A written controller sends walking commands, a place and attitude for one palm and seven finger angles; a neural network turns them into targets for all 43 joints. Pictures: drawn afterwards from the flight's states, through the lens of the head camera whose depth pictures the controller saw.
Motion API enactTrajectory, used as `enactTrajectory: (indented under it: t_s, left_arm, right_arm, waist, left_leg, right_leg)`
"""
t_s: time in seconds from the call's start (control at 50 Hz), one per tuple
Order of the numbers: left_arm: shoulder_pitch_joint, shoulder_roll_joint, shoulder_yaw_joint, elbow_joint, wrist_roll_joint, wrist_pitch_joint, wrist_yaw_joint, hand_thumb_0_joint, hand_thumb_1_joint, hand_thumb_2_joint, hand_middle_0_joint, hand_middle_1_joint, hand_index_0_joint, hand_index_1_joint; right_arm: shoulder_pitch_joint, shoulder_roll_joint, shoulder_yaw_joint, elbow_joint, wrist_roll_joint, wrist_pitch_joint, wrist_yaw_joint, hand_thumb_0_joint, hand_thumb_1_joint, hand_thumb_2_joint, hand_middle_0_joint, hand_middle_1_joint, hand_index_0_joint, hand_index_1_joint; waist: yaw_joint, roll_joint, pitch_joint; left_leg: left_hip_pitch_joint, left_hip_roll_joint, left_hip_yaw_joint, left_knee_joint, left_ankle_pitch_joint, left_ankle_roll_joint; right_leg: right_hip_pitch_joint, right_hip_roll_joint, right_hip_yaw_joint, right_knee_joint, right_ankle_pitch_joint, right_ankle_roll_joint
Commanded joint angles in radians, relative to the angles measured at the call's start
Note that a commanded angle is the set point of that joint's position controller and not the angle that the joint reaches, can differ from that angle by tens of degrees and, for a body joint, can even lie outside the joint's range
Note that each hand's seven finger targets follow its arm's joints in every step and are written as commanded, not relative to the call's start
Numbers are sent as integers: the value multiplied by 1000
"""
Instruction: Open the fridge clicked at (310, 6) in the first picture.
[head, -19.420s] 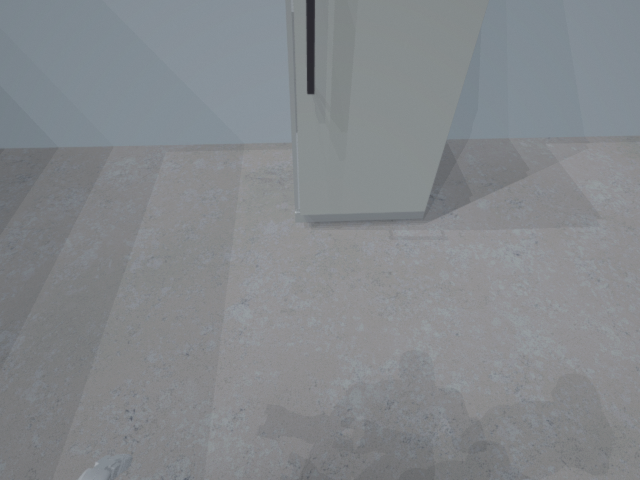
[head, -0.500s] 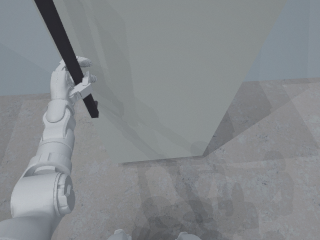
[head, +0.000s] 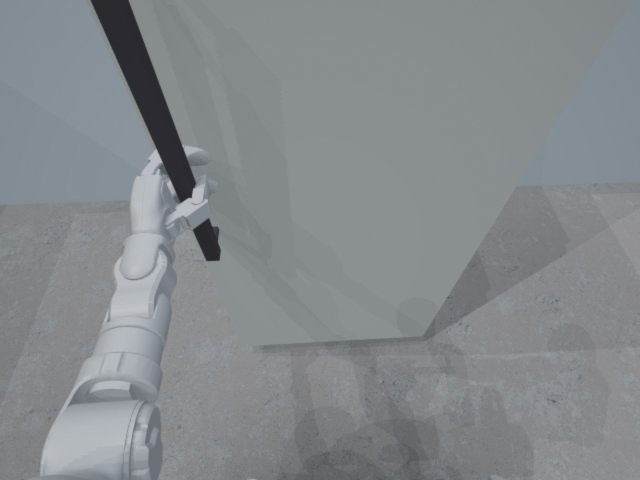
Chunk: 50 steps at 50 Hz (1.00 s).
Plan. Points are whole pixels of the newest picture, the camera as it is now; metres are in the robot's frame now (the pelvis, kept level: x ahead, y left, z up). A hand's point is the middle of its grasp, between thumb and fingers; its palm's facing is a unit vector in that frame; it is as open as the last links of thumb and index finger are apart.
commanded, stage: pull the door a little, standing still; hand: left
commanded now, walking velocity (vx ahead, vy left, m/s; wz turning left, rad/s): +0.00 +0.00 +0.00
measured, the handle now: (174, 139) +0.49 +0.16 +0.15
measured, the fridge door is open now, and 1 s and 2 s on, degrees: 0 21 59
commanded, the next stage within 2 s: walk backward, drawing the door open in 0.22 s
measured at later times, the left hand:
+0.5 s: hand (204, 267) +0.35 +0.13 +0.09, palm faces -0.05 -0.99 -0.15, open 6.0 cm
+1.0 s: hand (234, 328) +0.27 +0.09 +0.09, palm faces +0.19 -0.97 -0.14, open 5.9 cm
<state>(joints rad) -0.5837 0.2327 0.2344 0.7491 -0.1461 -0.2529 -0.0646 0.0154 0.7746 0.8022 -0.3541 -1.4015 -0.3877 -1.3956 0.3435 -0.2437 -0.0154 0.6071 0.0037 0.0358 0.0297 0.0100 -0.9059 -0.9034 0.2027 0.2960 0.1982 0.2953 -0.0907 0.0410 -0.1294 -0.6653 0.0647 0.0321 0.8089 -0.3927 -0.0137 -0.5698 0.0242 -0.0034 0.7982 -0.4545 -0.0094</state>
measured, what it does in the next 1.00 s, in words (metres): steps on the spot: right foot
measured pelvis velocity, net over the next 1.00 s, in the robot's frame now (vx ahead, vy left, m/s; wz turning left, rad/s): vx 0.03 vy -0.06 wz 0.15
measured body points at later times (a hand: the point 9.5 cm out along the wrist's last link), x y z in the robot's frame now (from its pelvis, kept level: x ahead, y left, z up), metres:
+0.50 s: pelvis +0.07 +0.01 +0.03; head +0.11 -0.01 +0.48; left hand +0.34 +0.18 +0.10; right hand +0.22 -0.23 -0.07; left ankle -0.01 +0.14 -0.69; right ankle -0.05 -0.10 -0.67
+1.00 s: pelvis +0.03 -0.06 +0.03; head +0.04 -0.09 +0.48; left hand +0.26 +0.14 +0.10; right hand +0.22 -0.27 -0.07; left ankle +0.03 +0.08 -0.67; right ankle +0.08 -0.05 -0.70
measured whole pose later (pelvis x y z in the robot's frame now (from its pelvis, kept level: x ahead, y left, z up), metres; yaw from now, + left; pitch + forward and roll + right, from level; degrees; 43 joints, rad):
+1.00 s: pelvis +0.03 -0.06 +0.03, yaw +9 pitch -2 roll +2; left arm 0.20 0.09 -0.07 -0.03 -0.02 -0.05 0.09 0.00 0.67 0.80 -0.39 -1.36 -0.35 -1.39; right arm 0.19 -0.23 0.01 0.59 -0.01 0.02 -0.10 0.01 -0.91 -0.90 0.20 0.30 0.20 0.30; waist -0.03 0.03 0.02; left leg -0.38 0.03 0.09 0.81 -0.37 -0.01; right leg -0.27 0.02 -0.29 0.49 -0.23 -0.16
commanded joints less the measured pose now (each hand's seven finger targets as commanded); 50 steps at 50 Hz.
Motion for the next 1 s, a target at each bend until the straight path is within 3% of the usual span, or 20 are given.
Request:
enactTrajectory:
  t_s: [0.0, 0.18, 0.28, 0.3, 0.32, 0.34, 0.36, 0.4, 0.44, 0.46, 0.52, 0.58, 0.6, 0.64, 0.66, 0.7, 0.78, 0.88, 0.94, 0.98]
  left_arm:
    - [-108, 119, -13, -327, -19, -93, -36, 0, 900, 900, -450, -1400, -450, -1400]
    - [372, 76, -50, -687, -61, -53, -56, 0, 900, 900, -450, -1400, -450, -1400]
    - [650, 1, -123, -950, -82, -37, -43, 0, 900, 900, -450, -1400, -450, -1400]
    - [633, 21, -115, -1025, -77, -43, -28, 0, 900, 900, -450, -1400, -450, -1400]
    - [171, 245, -49, -989, 66, -32, 49, 0, 900, 900, -450, -1400, -450, -1400]
    - [326, 126, -95, -868, 74, 1, 81, 0, 900, 900, -450, -1400, -450, -1400]
    - [412, 108, -119, -920, 78, 17, 96, 0, 900, 900, -450, -1400, -450, -1400]
    - [538, 49, -185, -943, 99, 49, 100, 0, 900, 900, -450, -1400, -450, -1400]
    - [559, 18, -226, -1011, 100, 65, 107, 0, 900, 900, -450, -1400, -450, -1400]
    - [561, 9, -243, -1024, 107, 74, 119, 0, 900, 900, -450, -1400, -450, -1400]
    - [625, -5, -239, -1024, 107, 134, 137, 0, 900, 900, -450, -1400, -450, -1400]
    - [686, 19, -217, -1025, 102, 150, 139, 0, 900, 900, -450, -1400, -450, -1400]
    - [705, 38, -205, -1050, 98, 148, 138, 0, 900, 900, -450, -1400, -450, -1400]
    - [806, 42, -160, -948, 81, 149, 143, 0, 900, 900, -450, -1400, -450, -1400]
    - [828, 36, -145, -874, 91, 148, 145, 0, 900, 900, -450, -1400, -450, -1400]
    - [781, 9, -169, -876, 110, 133, 138, 0, 900, 900, -450, -1400, -450, -1400]
    - [732, -29, -202, -886, 124, 106, 144, 0, 900, 900, -450, -1400, -450, -1400]
    - [685, -39, -242, -993, 127, 109, 159, 0, 900, 900, -450, -1400, -450, -1400]
    - [664, -57, -276, -1047, 144, 112, 163, 0, 900, 900, -450, -1400, -450, -1400]
    - [650, -68, -309, -1085, 148, 110, 160, 0, 900, 900, -450, -1400, -450, -1400]
  right_arm:
    - [64, -133, -54, -120, 9, -29, -3, 0, -900, -900, 200, 300, 200, 300]
    - [-11, -105, -43, -204, 19, -43, 10, 0, -900, -900, 200, 300, 200, 300]
    - [-105, -88, -31, -249, 27, -64, 11, 0, -900, -900, 200, 300, 200, 300]
    - [-118, -87, -31, -249, 27, -70, 8, 0, -900, -900, 200, 300, 200, 300]
    - [-149, -92, -6, -188, 32, -49, -62, 0, -900, -900, 200, 300, 200, 300]
    - [-132, -87, -17, -173, 14, -47, -90, 0, -900, -900, 200, 300, 200, 300]
    - [-133, -98, -18, -190, 7, -49, -99, 0, -900, -900, 200, 300, 200, 300]
    - [-121, -100, -16, -197, 2, -37, -102, 0, -900, -900, 200, 300, 200, 300]
    - [-115, -88, -19, -186, -23, -26, -84, 0, -900, -900, 200, 300, 200, 300]
    - [-130, -87, -21, -184, -32, -23, -81, 0, -900, -900, 200, 300, 200, 300]
    - [-170, -56, -4, -207, -39, -10, -89, 0, -900, -900, 200, 300, 200, 300]
    - [-194, -47, 10, -234, -20, 2, -99, 0, -900, -900, 200, 300, 200, 300]
    - [-226, -44, 18, -257, -17, 1, -106, 0, -900, -900, 200, 300, 200, 300]
    - [-275, -38, 19, -271, -11, -19, -127, 0, -900, -900, 200, 300, 200, 300]
    - [-260, -38, 12, -267, -4, -30, -127, 0, -900, -900, 200, 300, 200, 300]
    - [-265, -30, 26, -243, -8, -40, -130, 0, -900, -900, 200, 300, 200, 300]
    - [-266, -23, 26, -198, -12, -28, -129, 0, -900, -900, 200, 300, 200, 300]
    - [-288, -23, 17, -192, -12, -47, -138, 0, -900, -900, 200, 300, 200, 300]
    - [-261, -27, 10, -176, -18, -73, -142, 0, -900, -900, 200, 300, 200, 300]
    - [-202, -38, 4, -156, -20, -103, -144, 0, -900, -900, 200, 300, 200, 300]
  waist:
    - [60, -34, -427]
    - [128, -37, -389]
    - [126, -18, -211]
    - [119, -2, -194]
    - [62, -26, -131]
    - [56, -49, -108]
    - [62, -47, -110]
    - [40, 85, -159]
    - [9, 248, -169]
    - [15, 272, -150]
    - [37, 129, -92]
    - [53, 22, -138]
    - [66, -17, -143]
    - [112, -203, -82]
    - [136, -306, -66]
    - [124, -314, -69]
    - [87, -159, -96]
    - [97, -191, -25]
    - [85, -174, -2]
    - [36, -77, -4]
  left_leg:
    - [349, -55, 0, -13, 656, 43]
    - [338, -55, 25, -67, 756, 48]
    - [362, -51, 11, -130, 579, 36]
    - [366, -50, 3, -140, 545, 35]
    - [442, -53, 19, -185, 490, 57]
    - [460, -50, 8, -196, 542, 55]
    - [463, -52, 4, -201, 683, 57]
    - [701, -37, -10, -210, 1194, 72]
    - [1043, 41, -136, -220, 1526, 100]
    - [1072, 79, -183, -237, 1570, 101]
    - [985, 82, -162, -259, 1376, 86]
    - [795, 29, -89, -216, 1135, 48]
    - [608, 2, -60, -190, 911, 34]
    - [187, -138, -17, 54, 18, -2]
    - [149, -158, -62, 211, -155, 23]
    - [143, -140, -95, 302, -122, 28]
    - [204, -86, -35, 260, -27, 0]
    - [256, -62, 53, 160, -4, 4]
    - [320, -43, 109, -43, 25, 11]
    - [520, -7, 77, -355, 177, 29]
  right_leg:
    - [204, 22, -26, -48, 807, 6]
    - [381, -10, -18, -60, 1009, 14]
    - [308, 8, -60, -128, 730, 1]
    - [296, 9, -63, -135, 676, -3]
    - [323, -44, 9, -239, 731, 18]
    - [347, -63, -20, -256, 806, 28]
    - [381, -62, -38, -231, 917, 40]
    - [295, -9, -88, -89, 950, 65]
    - [-58, 59, -108, 26, 283, 60]
    - [-106, 55, -96, 35, 61, 42]
    - [-27, 26, -92, -160, 78, 28]
    - [294, 4, -94, -380, 577, 23]
    - [473, -50, -49, -378, 884, 7]
    - [698, -271, 117, -318, 1445, -91]
    - [655, -333, 127, -313, 1514, -39]
    - [600, -325, 80, -323, 1382, 28]
    - [488, -295, -11, -379, 928, -59]
    - [374, -271, -81, -481, 575, -30]
    - [375, -245, -134, -505, 521, 40]
    - [289, -150, -209, -349, 499, 136]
